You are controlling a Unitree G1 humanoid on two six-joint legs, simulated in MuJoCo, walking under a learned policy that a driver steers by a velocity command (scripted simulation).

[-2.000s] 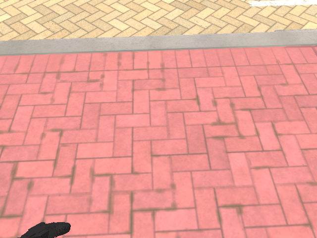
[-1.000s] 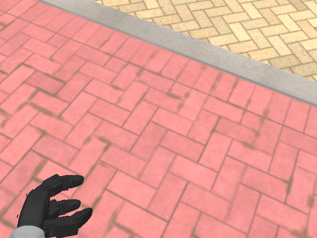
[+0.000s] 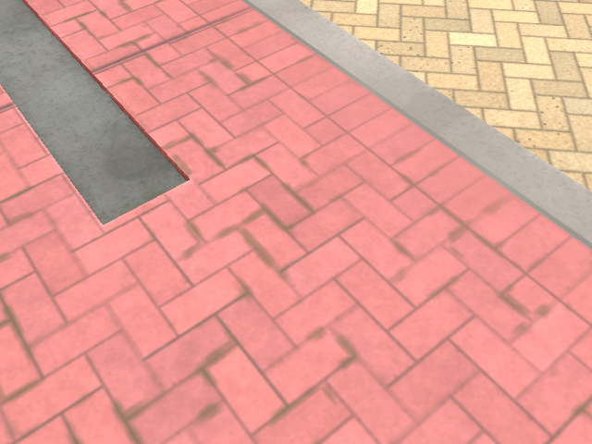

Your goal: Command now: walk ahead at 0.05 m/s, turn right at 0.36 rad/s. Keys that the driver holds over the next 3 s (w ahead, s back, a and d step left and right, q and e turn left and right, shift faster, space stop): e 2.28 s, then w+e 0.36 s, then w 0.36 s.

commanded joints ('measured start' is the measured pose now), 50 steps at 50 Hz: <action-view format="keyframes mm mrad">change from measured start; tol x16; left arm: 1 156 213 54 -38 0 -13 19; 50 39 181 54 -233 -7 35 71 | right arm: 1 23 -92 -23 -96 -19 -23 -9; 50 -86 -106 -55 -131 5 -6 -1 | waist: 1 57 -221 -288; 17 -25 -165 -124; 20 29 301 -83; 23 55 113 -57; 38 11 164 -101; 41 11 -324 -126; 50 -2 -120 -120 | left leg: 1 -372 -68 -117 575 -282 -64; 17 -54 -53 -84 -192 213 -48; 20 27 386 -554 -379 441 219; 26 29 228 -182 -328 507 192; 38 59 300 -31 -174 582 165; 40 -234 177 115 147 205 -1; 41 -506 26 83 386 -285 -80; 43 -521 40 -95 572 -207 -60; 50 -429 4 -93 406 72 -88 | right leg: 1 483 -377 573 -176 654 -358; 5 263 -231 370 -221 307 -211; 17 103 -129 461 -145 133 -118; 20 -215 119 176 319 -441 29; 25 -252 16 149 674 -222 128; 37 13 -25 -35 98 -154 83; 39 213 9 -28 -136 68 18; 41 438 -407 561 -155 675 -278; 44 324 -285 392 -195 387 -237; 50 276 -199 338 -186 400 -200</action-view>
